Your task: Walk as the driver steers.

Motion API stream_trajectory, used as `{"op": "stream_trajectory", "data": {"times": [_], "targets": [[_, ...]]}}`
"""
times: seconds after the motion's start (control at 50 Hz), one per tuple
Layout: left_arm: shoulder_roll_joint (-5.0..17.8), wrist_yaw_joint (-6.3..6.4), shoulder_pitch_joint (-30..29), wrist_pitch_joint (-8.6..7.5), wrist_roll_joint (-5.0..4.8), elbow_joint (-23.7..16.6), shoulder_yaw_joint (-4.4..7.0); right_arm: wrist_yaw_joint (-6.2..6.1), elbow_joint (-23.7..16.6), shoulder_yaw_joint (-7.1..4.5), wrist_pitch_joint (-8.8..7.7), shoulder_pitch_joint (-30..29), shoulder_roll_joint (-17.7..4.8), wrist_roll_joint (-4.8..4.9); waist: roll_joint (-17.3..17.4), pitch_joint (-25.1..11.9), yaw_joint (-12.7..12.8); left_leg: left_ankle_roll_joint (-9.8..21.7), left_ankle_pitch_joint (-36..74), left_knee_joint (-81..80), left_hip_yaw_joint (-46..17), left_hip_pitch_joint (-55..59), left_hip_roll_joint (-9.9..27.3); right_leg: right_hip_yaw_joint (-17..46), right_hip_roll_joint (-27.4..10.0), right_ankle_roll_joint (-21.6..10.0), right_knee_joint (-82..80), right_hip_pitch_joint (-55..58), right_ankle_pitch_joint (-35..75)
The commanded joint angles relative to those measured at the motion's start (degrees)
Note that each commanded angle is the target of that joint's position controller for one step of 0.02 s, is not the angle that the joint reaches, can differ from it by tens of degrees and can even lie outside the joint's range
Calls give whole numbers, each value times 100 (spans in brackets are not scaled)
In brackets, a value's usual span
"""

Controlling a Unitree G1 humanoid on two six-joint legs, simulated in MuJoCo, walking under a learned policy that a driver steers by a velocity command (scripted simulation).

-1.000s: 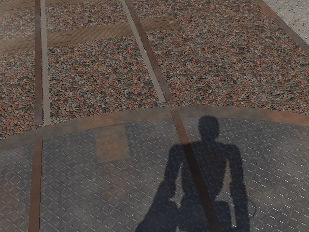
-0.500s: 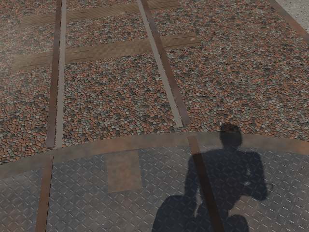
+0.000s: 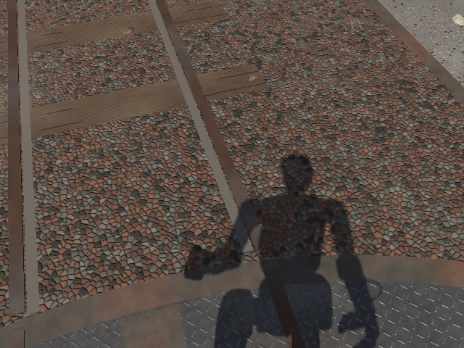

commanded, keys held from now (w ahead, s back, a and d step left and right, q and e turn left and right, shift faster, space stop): shift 0.18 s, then q+shift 0.24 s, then w+q+shift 0.54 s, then w+shift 0.04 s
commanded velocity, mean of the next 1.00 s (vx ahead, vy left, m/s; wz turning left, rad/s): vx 0.42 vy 0.00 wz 0.58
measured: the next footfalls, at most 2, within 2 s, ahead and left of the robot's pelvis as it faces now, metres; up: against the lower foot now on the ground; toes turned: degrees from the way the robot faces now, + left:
right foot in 0.14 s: +0.24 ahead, -0.12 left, +0.00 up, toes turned +1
left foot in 0.58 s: +0.06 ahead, +0.09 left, +0.00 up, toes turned +18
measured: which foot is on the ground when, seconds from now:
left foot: down 0.00-0.16, up 0.18-0.56, down 0.58-1.00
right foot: up 0.00-0.12, down 0.14-0.56, up 0.58-1.00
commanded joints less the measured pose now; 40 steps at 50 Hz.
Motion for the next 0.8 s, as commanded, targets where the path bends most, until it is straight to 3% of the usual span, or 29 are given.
{"op": "stream_trajectory", "data": {"times": [0.02,0.04,0.06,0.08,0.12,0.14,0.16,0.18,0.2,0.22,0.24,0.26,0.3,0.34,0.42,0.46,0.48,0.5,0.52,0.54,0.56,0.58,0.6,0.62,0.64,0.66,0.68,0.72,0.8], "targets": [[94,-72,539,52,31,-19,-12,-122,-392,-138,-36,-535,-886,80,494,-601,414,838,3437,-298,-290,-445,1314,-90,151,43,-1059,1569,1114],[105,-75,533,86,12,-43,-14,-124,-360,-175,2,-594,-1029,73,675,-634,432,845,3040,-231,-472,-388,1527,63,60,18,-1202,1704,1098],[310,-97,430,89,50,-51,36,-143,-325,-154,47,-572,-892,108,453,-556,380,798,3055,-90,-427,-89,1526,46,100,-17,-1346,1522,954],[327,-108,346,88,61,-130,51,-145,-263,-178,86,-567,-979,112,614,-535,378,754,2757,123,-601,-114,1678,97,72,-100,-1507,1680,799],[535,-94,485,66,124,-30,162,-154,-184,-142,166,-540,-790,185,407,-556,445,501,2082,760,-579,52,1379,-107,251,-250,-2176,2076,1012],[784,-54,642,53,140,38,252,-161,-129,-107,181,-215,-672,106,42,-680,351,235,1431,1321,-411,-49,955,95,19,-373,-2368,2609,2881],[997,-24,758,68,186,44,276,-155,-3,-34,152,482,-416,-15,-654,-1064,24,-31,-154,2082,-229,-691,448,749,-639,-834,-2077,3623,4660],[612,-26,1005,136,186,77,166,-156,138,62,184,749,-171,-38,-1238,-1399,131,-271,-2123,2955,-252,-1210,217,1498,-1289,-1458,-2147,4106,5004],[287,-49,1149,165,150,114,67,-137,145,65,283,678,-238,81,-1134,-1657,252,-417,-3184,3690,-567,-1582,286,1951,-1621,-1776,-2362,4207,3912],[558,-37,1053,184,101,83,161,-168,-86,-1,409,124,-513,231,-899,-1593,387,-434,-3076,4274,-712,-1998,360,2398,-1730,-1805,-2751,3910,1979],[755,35,754,200,78,-54,217,-234,-289,-134,556,-506,-879,246,-385,-1276,473,-481,-2789,4757,-781,-2216,443,2323,-1667,-1642,-3031,3492,901],[891,116,423,219,96,-142,247,-290,-394,-215,683,-734,-963,226,-255,-1058,392,-530,-2513,5030,-830,-2245,528,2021,-1609,-1498,-3233,3021,363],[856,229,21,293,114,-212,265,-364,-435,-278,829,-564,-801,181,-386,-815,175,-634,-2001,5008,-690,-2001,598,1217,-1285,-1283,-3486,2308,-250],[716,318,32,347,113,-143,265,-385,-488,-311,879,-417,-608,182,-508,-775,148,-674,-1738,4817,-421,-1839,590,557,-1094,-1213,-3555,2115,-198],[833,426,-120,394,68,-113,356,-307,-811,-309,920,-635,-427,182,-532,-966,224,-601,-1488,3831,-253,-1557,780,67,-1317,-1249,-3559,2350,-64],[1136,358,-260,368,-121,-155,477,-186,-821,-395,902,-316,-620,208,-770,-1250,69,-357,-1392,3219,4,-863,759,13,-1432,-1014,-3923,2127,-1847],[1244,315,-370,340,-215,-181,522,-133,-784,-459,911,-75,-757,190,-927,-1257,-55,-217,-1389,2980,199,-476,681,-7,-1466,-845,-4091,1910,-2699],[1255,279,-587,316,-250,-229,532,-103,-678,-511,941,306,-828,168,-999,-1181,-261,-105,-1371,2799,451,-30,615,-134,-1448,-648,-4139,1624,-3151],[1129,255,-924,307,-236,-315,507,-98,-439,-545,966,934,-792,158,-844,-1050,-593,18,-1295,2446,694,526,521,-449,-1256,-391,-3810,1238,-3407],[795,228,-1268,321,-170,-410,443,-93,-66,-572,942,1627,-678,165,-105,-746,-914,194,-1492,1932,639,958,400,-884,-893,-158,-2637,718,-3563],[323,119,-1530,351,-155,-472,335,-70,130,-554,835,1948,-530,160,1229,-7,-1083,543,-2066,1097,-394,1131,766,-1259,-402,8,-486,-437,-3563],[-324,-41,-1571,299,-187,-689,143,-14,-138,-321,564,1584,-492,70,1784,499,-514,902,-3085,869,-2644,732,1695,-692,-45,75,1719,-1923,-2992],[-203,-158,-1614,145,-317,-1059,123,77,-663,-388,300,811,-978,62,1704,403,-133,1690,-4964,-907,-5065,488,2386,225,210,-19,1644,-2740,-2334],[505,-156,-1778,-46,-357,-1136,274,50,-938,-472,122,236,-1236,64,1099,678,-10,1618,-5068,-1487,-5465,371,2604,441,122,-101,1542,-2800,-1505],[837,-117,-1683,-162,-246,-1015,381,-12,-1003,-465,62,-17,-1235,103,866,627,144,1358,-4209,-1303,-4947,348,2467,527,27,-82,1152,-2447,-821],[860,-64,-1453,-182,-122,-811,428,-61,-1008,-413,83,-44,-1072,122,702,491,253,1116,-3395,-1098,-4233,200,2150,490,-27,42,748,-1791,-375],[891,-43,-1473,-199,-62,-766,472,-112,-1011,-368,99,130,-906,139,732,350,192,974,-2804,-1023,-3732,142,1939,404,79,151,368,-1325,11],[660,-98,-1624,-205,-101,-778,462,-194,-899,-295,111,740,-656,183,821,131,17,802,-1835,-909,-3119,438,1677,283,322,236,-98,-847,575],[329,-213,-1972,-277,-193,-964,418,-310,-868,-251,168,1393,-493,214,1129,128,-168,667,-888,-693,-2714,847,1387,181,612,231,-880,-541,847]]}}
